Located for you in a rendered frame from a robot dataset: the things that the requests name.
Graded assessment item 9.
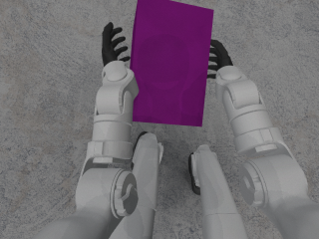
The robot right forearm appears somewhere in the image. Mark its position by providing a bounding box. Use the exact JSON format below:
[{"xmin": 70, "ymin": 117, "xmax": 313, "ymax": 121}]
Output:
[{"xmin": 215, "ymin": 66, "xmax": 308, "ymax": 192}]

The robot right upper arm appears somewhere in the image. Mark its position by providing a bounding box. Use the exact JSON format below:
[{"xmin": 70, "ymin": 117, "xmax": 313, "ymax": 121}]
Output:
[{"xmin": 238, "ymin": 153, "xmax": 319, "ymax": 239}]

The robot left foot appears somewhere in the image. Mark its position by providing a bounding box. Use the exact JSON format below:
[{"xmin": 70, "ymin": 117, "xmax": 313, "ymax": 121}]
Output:
[{"xmin": 131, "ymin": 131, "xmax": 148, "ymax": 170}]

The left robot shin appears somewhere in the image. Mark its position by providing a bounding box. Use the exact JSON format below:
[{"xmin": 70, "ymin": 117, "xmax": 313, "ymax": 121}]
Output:
[{"xmin": 132, "ymin": 132, "xmax": 158, "ymax": 163}]

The right robot hand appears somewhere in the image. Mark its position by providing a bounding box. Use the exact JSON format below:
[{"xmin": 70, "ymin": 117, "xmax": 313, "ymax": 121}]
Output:
[{"xmin": 207, "ymin": 39, "xmax": 233, "ymax": 79}]

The carton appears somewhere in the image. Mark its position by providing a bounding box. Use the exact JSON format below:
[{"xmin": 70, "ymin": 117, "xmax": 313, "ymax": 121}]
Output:
[{"xmin": 130, "ymin": 0, "xmax": 214, "ymax": 127}]

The left robot hand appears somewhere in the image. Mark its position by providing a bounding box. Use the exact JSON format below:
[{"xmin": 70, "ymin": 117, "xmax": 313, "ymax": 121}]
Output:
[{"xmin": 102, "ymin": 22, "xmax": 131, "ymax": 66}]

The robot left forearm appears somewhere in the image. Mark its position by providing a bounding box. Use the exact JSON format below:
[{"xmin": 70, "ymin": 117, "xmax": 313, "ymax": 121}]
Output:
[{"xmin": 75, "ymin": 60, "xmax": 140, "ymax": 204}]

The robot left upper arm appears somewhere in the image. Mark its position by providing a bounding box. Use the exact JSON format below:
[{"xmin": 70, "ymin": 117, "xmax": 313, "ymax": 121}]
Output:
[{"xmin": 32, "ymin": 167, "xmax": 139, "ymax": 239}]

